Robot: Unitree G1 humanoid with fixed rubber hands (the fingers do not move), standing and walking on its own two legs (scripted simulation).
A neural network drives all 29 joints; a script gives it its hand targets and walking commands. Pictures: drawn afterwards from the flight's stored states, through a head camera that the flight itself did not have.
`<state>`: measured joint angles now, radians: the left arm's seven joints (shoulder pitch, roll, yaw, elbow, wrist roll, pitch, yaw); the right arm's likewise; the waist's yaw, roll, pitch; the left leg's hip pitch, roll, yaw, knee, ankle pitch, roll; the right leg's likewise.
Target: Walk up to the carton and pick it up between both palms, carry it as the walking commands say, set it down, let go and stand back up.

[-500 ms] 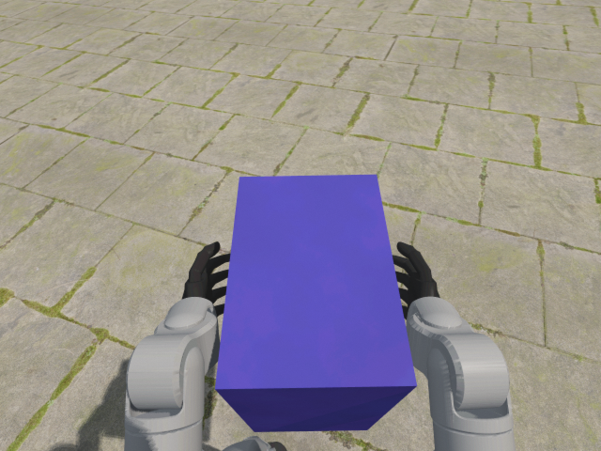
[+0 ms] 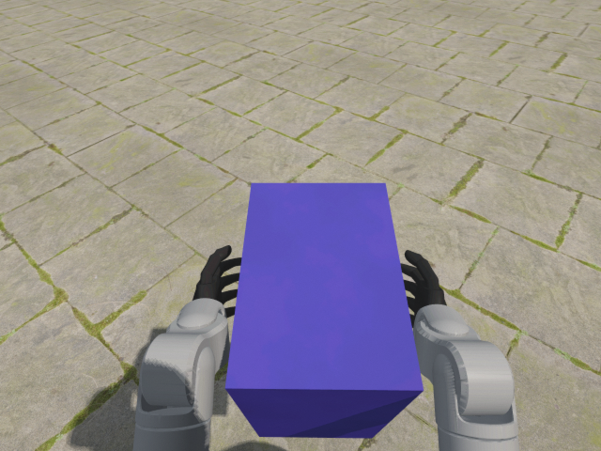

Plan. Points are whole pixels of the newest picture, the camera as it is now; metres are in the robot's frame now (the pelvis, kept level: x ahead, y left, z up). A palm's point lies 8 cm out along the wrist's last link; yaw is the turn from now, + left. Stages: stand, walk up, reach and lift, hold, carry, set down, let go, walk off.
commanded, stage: carry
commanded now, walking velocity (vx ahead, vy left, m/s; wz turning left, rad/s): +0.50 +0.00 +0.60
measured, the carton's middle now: (316, 321) +0.28 -0.01 +0.04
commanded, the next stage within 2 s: none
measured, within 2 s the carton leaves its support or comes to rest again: neither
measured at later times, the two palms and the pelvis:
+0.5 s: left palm (149, 196) +0.52 +0.27 +0.07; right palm (292, 171) +0.57 +0.02 +0.07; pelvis +0.29 +0.08 +0.00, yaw +15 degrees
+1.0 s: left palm (109, 122) +0.72 +0.39 +0.11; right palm (224, 93) +0.84 +0.17 +0.10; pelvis +0.54 +0.14 +0.01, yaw +30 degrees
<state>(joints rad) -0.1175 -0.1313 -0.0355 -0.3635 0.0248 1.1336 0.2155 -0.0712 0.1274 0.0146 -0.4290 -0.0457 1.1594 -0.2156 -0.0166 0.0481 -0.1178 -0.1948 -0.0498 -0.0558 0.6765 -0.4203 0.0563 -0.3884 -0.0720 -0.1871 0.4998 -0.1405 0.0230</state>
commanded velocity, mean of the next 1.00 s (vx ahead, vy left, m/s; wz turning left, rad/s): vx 0.30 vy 0.00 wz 0.36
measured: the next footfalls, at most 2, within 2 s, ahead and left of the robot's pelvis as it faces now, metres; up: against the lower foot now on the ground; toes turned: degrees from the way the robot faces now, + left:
left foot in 0.40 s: +0.36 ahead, +0.16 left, +0.00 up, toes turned +21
right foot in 0.80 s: +0.67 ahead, +0.08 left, +0.00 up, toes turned +42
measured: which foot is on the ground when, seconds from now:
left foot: up 0.00-0.38, down 0.40-0.84, up 0.86-1.00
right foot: down 0.00-0.38, up 0.40-0.78, down 0.80-1.00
